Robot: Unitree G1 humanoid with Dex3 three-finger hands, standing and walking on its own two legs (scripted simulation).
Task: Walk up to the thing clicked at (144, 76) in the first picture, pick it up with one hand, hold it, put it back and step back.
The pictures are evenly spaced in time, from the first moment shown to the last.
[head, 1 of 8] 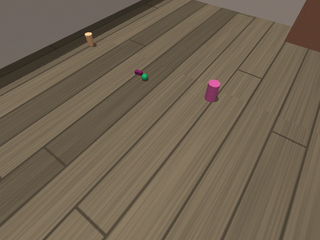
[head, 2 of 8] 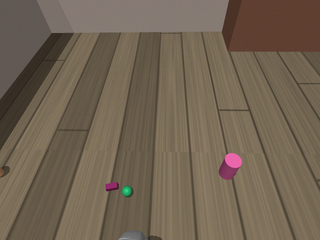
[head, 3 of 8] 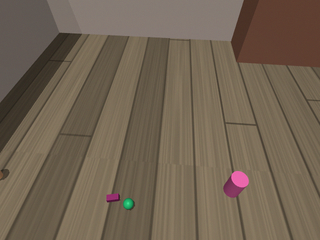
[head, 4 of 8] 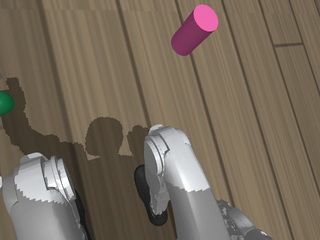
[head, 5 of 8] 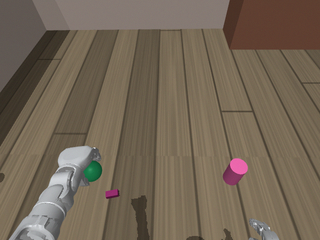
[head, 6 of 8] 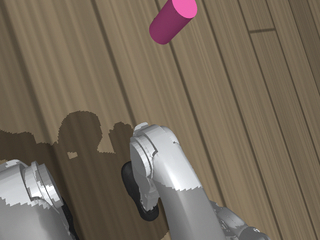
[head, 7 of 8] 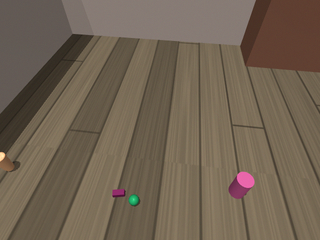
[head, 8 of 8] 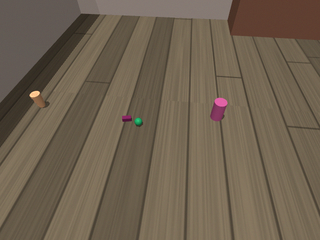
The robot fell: no
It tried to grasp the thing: yes
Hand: left
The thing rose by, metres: 0.67
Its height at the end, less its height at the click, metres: +0.00
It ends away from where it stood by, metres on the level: 0.00
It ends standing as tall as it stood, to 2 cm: yes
